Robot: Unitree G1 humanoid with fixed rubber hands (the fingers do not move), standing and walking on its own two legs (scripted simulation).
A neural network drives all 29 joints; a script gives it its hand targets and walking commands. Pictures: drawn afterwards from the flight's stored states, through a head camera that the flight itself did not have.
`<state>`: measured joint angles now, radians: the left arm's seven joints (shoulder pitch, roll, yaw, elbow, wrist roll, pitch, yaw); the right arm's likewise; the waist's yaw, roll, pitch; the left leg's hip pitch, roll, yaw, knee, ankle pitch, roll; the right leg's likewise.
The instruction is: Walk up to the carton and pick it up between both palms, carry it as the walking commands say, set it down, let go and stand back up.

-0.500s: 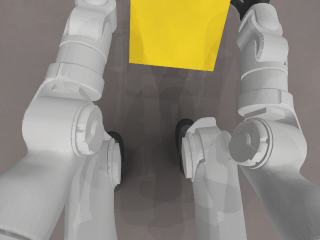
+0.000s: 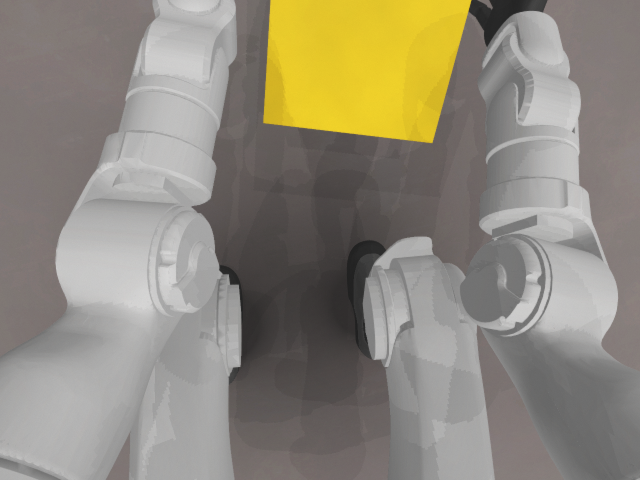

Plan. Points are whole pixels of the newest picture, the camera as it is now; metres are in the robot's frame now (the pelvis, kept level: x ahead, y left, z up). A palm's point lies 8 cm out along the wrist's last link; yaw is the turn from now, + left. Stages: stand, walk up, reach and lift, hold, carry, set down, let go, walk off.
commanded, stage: set down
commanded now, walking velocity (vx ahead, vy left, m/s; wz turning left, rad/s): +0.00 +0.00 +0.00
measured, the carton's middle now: out of the picture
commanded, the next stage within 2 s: none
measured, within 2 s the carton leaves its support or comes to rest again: rests again in 1.34 s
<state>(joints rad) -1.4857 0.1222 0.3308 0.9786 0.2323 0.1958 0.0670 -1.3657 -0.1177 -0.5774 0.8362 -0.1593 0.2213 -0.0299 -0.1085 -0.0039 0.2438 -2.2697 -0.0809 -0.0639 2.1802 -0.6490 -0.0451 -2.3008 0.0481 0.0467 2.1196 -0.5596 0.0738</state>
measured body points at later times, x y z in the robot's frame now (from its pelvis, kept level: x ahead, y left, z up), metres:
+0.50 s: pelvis +0.00 +0.00 +0.00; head +0.38 +0.01 +0.24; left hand +0.58 +0.06 -0.17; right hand +0.54 -0.21 -0.16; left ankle +0.08 +0.13 -0.35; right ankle +0.11 -0.13 -0.35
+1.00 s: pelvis +0.01 +0.00 +0.00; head +0.39 +0.01 +0.24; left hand +0.59 +0.06 -0.18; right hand +0.54 -0.21 -0.17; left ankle +0.08 +0.13 -0.35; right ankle +0.11 -0.13 -0.35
